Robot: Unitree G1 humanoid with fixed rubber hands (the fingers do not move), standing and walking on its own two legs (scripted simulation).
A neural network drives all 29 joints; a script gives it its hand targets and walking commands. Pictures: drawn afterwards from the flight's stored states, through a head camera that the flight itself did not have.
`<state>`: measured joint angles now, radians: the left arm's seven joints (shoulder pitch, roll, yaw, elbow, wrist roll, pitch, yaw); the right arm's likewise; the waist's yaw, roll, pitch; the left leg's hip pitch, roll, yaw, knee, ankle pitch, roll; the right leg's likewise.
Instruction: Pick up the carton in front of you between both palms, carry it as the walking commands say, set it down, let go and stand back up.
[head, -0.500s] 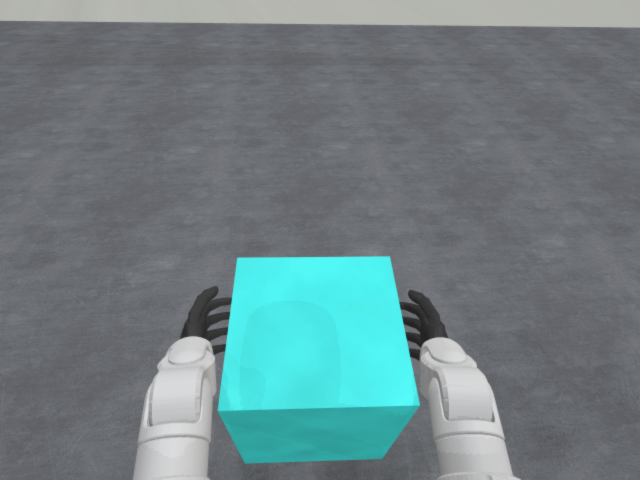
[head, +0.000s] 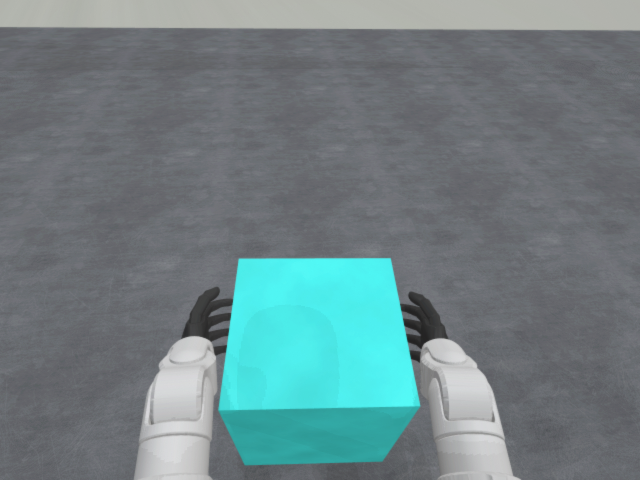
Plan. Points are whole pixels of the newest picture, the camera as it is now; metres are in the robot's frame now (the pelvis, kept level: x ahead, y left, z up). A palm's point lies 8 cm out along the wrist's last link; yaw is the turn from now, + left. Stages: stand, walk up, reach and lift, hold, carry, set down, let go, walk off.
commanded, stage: carry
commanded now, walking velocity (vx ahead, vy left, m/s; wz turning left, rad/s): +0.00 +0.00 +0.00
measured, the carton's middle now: (314, 366) +0.31 +0.00 -0.04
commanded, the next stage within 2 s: hold in 0.28 s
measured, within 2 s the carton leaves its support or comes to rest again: neither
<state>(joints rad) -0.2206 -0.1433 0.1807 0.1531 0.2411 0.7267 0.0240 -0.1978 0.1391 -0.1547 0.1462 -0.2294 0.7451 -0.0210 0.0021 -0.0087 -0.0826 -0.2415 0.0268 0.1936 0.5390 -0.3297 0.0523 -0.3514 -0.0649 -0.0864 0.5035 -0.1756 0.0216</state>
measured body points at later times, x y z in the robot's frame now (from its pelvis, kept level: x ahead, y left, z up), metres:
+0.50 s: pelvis +0.00 -0.01 +0.01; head -0.02 +0.00 +0.46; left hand +0.28 +0.18 +0.04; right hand +0.30 -0.12 +0.03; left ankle -0.02 +0.07 -0.73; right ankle +0.05 -0.15 -0.73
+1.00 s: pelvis -0.04 -0.06 -0.04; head +0.12 -0.03 +0.38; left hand +0.33 +0.18 -0.09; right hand +0.38 -0.12 -0.09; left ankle -0.02 +0.07 -0.73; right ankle +0.05 -0.15 -0.73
